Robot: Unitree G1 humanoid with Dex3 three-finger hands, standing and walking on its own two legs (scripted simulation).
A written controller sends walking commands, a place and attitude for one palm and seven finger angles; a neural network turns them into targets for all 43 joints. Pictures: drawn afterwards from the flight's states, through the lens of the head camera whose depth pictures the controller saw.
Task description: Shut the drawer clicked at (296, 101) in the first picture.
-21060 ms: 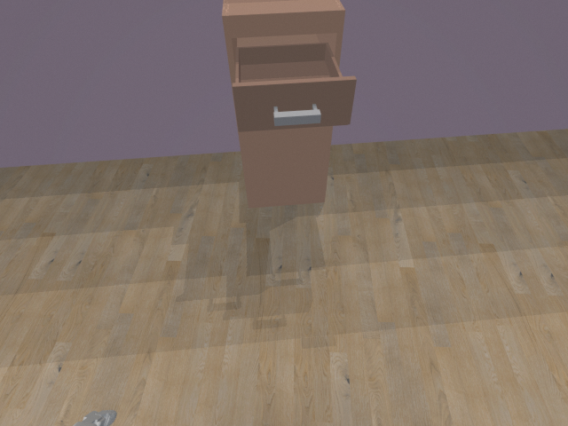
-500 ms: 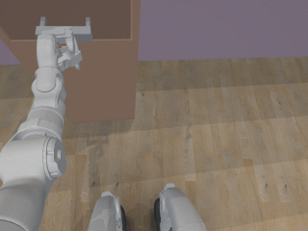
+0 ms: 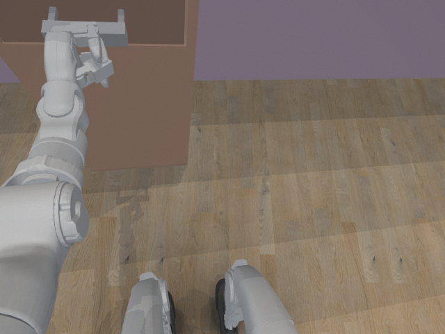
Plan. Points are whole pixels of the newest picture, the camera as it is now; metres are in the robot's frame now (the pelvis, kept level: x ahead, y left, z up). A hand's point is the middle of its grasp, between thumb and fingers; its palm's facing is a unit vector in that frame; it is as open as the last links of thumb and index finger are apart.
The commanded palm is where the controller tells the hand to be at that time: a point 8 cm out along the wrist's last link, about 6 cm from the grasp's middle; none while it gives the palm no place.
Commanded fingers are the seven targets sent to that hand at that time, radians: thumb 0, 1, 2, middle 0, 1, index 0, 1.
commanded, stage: pull the fist back off the drawer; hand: left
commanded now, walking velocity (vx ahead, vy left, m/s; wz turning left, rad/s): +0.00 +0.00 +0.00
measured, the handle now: (87, 24) +0.64 +0.15 +0.07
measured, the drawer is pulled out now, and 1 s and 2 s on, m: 0.00 0.00 0.00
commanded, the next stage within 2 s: draw the hand back to the body in 0.52 s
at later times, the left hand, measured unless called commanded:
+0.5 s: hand (108, 65) +0.55 +0.12 +0.06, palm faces +0.01 -1.00 -0.03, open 3.2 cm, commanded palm +0.52 +0.16 +0.07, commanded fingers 0.00 0.90 0.90 -1.40 -1.60 -1.40 -1.60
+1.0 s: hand (66, 90) +0.45 +0.15 +0.13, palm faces +0.02 -1.00 -0.04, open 3.3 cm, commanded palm +0.41 +0.21 +0.15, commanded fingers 0.00 0.90 0.90 -1.40 -1.60 -1.40 -1.60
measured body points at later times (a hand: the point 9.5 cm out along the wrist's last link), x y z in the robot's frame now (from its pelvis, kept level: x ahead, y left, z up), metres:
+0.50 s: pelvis +0.03 +0.00 +0.02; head +0.18 +0.01 +0.44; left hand +0.55 +0.17 +0.07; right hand +0.02 -0.25 -0.10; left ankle +0.05 +0.09 -0.62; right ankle +0.05 -0.12 -0.62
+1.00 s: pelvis +0.08 -0.01 +0.07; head +0.16 -0.01 +0.51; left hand +0.45 +0.20 +0.14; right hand +0.17 -0.26 -0.04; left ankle +0.05 +0.09 -0.62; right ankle +0.05 -0.12 -0.62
